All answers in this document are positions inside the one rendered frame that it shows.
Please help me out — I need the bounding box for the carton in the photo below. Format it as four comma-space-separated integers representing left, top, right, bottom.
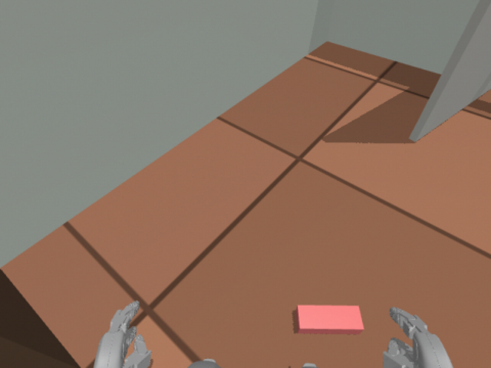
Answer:
295, 305, 364, 334

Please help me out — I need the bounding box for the left robot hand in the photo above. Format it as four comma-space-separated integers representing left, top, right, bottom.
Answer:
94, 301, 151, 368

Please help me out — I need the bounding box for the right robot hand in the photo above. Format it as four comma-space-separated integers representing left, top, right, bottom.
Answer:
383, 307, 453, 368

